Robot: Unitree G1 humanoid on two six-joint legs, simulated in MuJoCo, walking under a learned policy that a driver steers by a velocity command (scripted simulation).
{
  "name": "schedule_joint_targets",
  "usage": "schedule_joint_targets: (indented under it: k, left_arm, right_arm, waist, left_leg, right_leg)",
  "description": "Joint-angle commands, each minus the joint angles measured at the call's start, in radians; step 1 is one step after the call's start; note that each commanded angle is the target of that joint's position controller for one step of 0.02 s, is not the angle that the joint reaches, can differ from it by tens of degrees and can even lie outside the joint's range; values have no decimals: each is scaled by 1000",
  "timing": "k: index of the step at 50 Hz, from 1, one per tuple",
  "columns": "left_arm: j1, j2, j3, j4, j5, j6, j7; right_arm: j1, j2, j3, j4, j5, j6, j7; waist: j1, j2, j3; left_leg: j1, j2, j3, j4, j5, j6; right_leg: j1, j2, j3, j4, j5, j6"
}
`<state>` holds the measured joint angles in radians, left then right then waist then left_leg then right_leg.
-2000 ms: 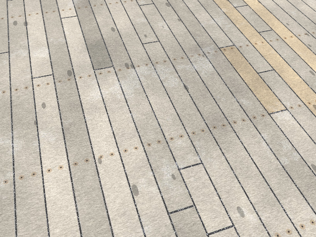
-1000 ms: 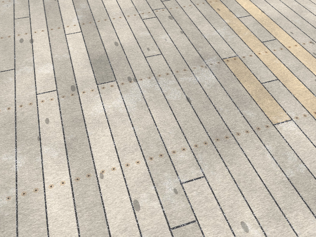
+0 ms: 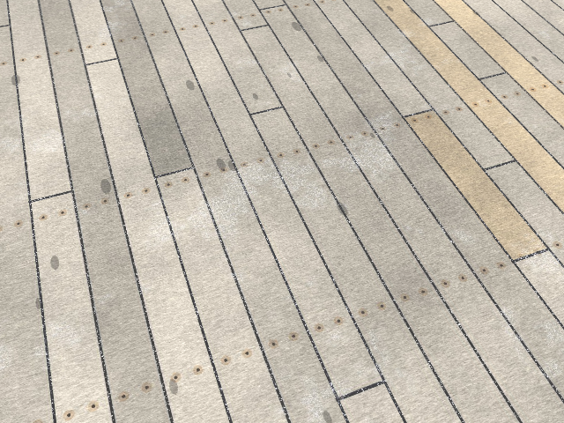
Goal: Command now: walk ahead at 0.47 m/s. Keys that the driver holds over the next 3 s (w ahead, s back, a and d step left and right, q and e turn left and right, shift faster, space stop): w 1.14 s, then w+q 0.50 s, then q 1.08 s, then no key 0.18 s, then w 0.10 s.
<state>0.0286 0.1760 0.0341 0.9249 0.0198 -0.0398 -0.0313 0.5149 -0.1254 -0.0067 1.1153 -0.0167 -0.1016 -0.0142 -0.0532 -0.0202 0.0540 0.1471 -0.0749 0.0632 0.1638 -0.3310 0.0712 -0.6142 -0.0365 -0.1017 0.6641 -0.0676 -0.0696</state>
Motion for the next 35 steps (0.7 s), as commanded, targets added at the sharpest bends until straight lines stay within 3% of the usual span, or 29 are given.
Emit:
schedule_joint_targets:
  k: [1, 3, 4, 5, 6, 7, 8, 9, 10, 11, 13, 14, 15, 17, 18, 20, 24, 27, 30, 31, 32, 33, 34, 35]
  left_arm:
    - [-32, 62, 14, -64, -4, -16, 10]
    - [158, 100, 36, -6, -4, -27, 24]
    - [311, 120, 50, 44, 2, -35, 32]
    - [460, 192, 73, 74, 28, -40, 42]
    - [491, 259, 94, 69, 27, -31, 36]
    - [379, 225, 87, 55, -2, -20, 25]
    - [274, 166, 68, 39, -10, -25, 23]
    - [237, 107, 53, 43, -5, -36, 21]
    - [250, 59, 35, 64, -3, -49, 20]
    - [259, 62, 34, 81, -2, -53, 30]
    - [290, 64, 28, 93, -3, -70, 35]
    - [308, 78, 29, 100, -2, -75, 35]
    - [330, 101, 32, 102, -4, -78, 36]
    - [366, 97, 29, 106, -7, -74, 35]
    - [385, 121, 30, 105, -7, -75, 33]
    - [425, 98, 22, 114, -10, -74, 31]
    - [508, 97, 18, 133, -9, -74, 37]
    - [530, 111, 20, 145, 2, -70, 44]
    - [488, 136, 26, 144, 7, -67, 53]
    - [475, 148, 29, 144, 7, -65, 54]
    - [453, 149, 29, 139, 2, -60, 52]
    - [446, 120, 19, 112, -10, -61, 49]
    - [572, 15, 1, 95, -51, -57, 36]
    - [510, 114, 27, 104, -25, -54, 40]
  right_arm:
    - [32, -156, -25, -17, -2, -12, -10]
    - [5, -180, -34, -20, -9, -7, -14]
    - [-14, -189, -36, -25, -3, -1, -13]
    - [-4, -156, -28, -48, 6, 0, -6]
    - [123, -52, -16, -62, 49, 1, 10]
    - [35, -159, -40, -72, 21, 6, 8]
    - [-78, -160, -45, -111, 10, 4, 10]
    - [-119, -144, -44, -121, 7, 0, 12]
    - [-159, -137, -51, -130, -11, 8, 14]
    - [-81, -87, -40, -117, -20, 26, 22]
    - [-96, -85, -43, -119, -28, 48, 31]
    - [-124, -87, -44, -131, -23, 55, 33]
    - [-177, -96, -46, -153, -24, 60, 35]
    - [-266, -109, -48, -178, -24, 67, 40]
    - [-306, -102, -44, -204, -21, 67, 42]
    - [-410, -107, -41, -236, -14, 63, 42]
    - [-530, -100, -35, -273, -6, 55, 46]
    - [-582, -109, -36, -301, -5, 47, 44]
    - [-511, -133, -49, -291, -6, 35, 36]
    - [-409, -149, -60, -259, -8, 29, 28]
    - [-239, -169, -74, -201, -15, 20, 20]
    - [-64, -239, -96, -162, -41, 12, 9]
    - [-5, -338, -121, -153, -50, 16, 13]
    - [-86, -292, -114, -163, -13, 31, 22]
  waist:
    - [55, 115, 63]
    - [136, 121, -46]
    - [204, 106, -118]
    - [245, 33, -220]
    - [174, -222, -368]
    - [152, -41, -295]
    - [126, -10, -141]
    - [96, 51, -49]
    - [70, 67, 2]
    - [28, -10, -32]
    - [15, -1, -14]
    - [9, 3, 3]
    - [14, 3, 22]
    - [34, 10, 31]
    - [39, -30, 42]
    - [67, -10, 67]
    - [113, -25, 55]
    - [120, -49, 57]
    - [65, -62, 22]
    - [21, -66, -30]
    - [-52, -37, -117]
    - [-110, 25, -232]
    - [-58, 270, -355]
    - [-41, 129, -313]
  left_leg:
    - [-89, 275, -68, 67, 945, 85]
    - [-42, 273, -49, 301, 1138, 71]
    - [-106, 252, -31, 495, 1052, 59]
    - [-298, 207, -8, 782, 719, 51]
    - [-647, -10, 7, 1232, -113, 8]
    - [-760, 35, -116, 1294, -107, 31]
    - [-803, 89, -120, 1253, -25, 37]
    - [-766, 126, -118, 1174, 24, 39]
    - [-689, 159, -132, 1089, 51, 42]
    - [-639, 156, -115, 1063, 35, 26]
    - [-629, 163, -102, 1012, 46, 5]
    - [-653, 172, -90, 972, 61, -5]
    - [-693, 185, -81, 926, 96, -15]
    - [-766, 191, -53, 862, 181, -28]
    - [-784, 206, -55, 786, 208, -38]
    - [-806, 196, -30, 669, 268, -49]
    - [-795, 150, 20, 509, 336, -39]
    - [-795, 133, 21, 443, 295, -14]
    - [-651, 81, 40, 376, 189, 34]
    - [-530, 48, 49, 348, 170, 53]
    - [-327, 33, 59, 286, 222, 78]
    - [-58, 210, -129, 282, 156, 126]
    - [204, 509, -634, 182, 82, 273]
    - [130, 475, -707, 112, 37, 259]
  right_leg:
    - [131, 62, -37, -77, -9, -48]
    - [311, 113, -36, -103, -77, -88]
    - [498, 104, -22, -181, -37, -108]
    - [732, -84, 185, -203, -186, -153]
    - [981, -393, 764, -340, -294, -329]
    - [881, -353, 792, -423, -392, -314]
    - [733, -325, 629, -443, -390, -277]
    - [589, -286, 523, -483, -271, -238]
    - [482, -201, 386, -478, -74, -164]
    - [445, -209, 367, -497, -105, -183]
    - [400, -181, 316, -524, -56, -180]
    - [396, -170, 284, -536, -29, -176]
    - [399, -170, 264, -554, -27, -176]
    - [443, -132, 225, -577, -29, -149]
    - [445, -159, 230, -585, -5, -163]
    - [487, -139, 190, -579, 95, -149]
    - [607, -125, 142, -543, 242, -126]
    - [704, -166, 145, -496, 328, -133]
    - [743, -181, 116, -371, 606, -107]
    - [740, -173, 105, -254, 715, -94]
    - [684, -135, 68, -68, 694, -73]
    - [475, -94, 44, 204, 389, -54]
    - [110, 98, 4, 593, -345, -8]
    - [21, 74, 151, 691, -401, -25]
